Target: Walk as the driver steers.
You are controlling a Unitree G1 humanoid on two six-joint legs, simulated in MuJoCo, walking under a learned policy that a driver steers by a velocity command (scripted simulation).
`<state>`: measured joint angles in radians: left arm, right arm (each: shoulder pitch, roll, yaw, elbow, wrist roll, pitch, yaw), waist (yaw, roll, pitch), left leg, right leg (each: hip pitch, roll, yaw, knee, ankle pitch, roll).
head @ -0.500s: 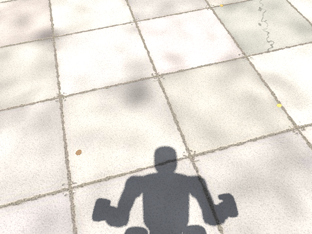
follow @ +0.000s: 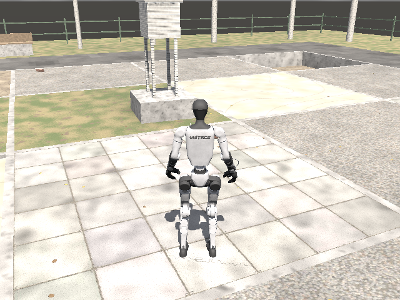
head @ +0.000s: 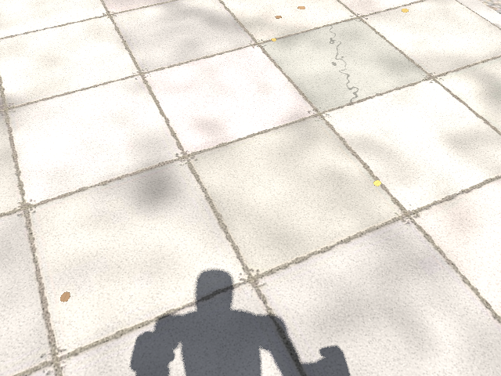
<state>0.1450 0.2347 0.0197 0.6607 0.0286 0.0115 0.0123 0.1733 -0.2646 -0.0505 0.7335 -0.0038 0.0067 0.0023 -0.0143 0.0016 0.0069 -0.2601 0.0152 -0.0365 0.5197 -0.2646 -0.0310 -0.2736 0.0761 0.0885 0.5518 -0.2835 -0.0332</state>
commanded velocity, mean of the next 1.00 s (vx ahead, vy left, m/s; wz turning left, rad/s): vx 0.07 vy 0.00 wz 0.49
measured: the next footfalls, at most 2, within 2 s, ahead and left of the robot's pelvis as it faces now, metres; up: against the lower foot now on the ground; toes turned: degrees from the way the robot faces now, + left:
left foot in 0.52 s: +0.11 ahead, +0.20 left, +0.00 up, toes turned +18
right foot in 1.00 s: +0.22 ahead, +0.02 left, +0.00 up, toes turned +41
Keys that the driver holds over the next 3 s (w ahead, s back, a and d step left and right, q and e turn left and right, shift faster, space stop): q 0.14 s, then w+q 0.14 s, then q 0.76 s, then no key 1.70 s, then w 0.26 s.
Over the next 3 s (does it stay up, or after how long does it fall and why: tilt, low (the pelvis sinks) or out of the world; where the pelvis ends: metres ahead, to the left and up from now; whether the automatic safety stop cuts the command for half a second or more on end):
stays up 0.14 0.11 0.00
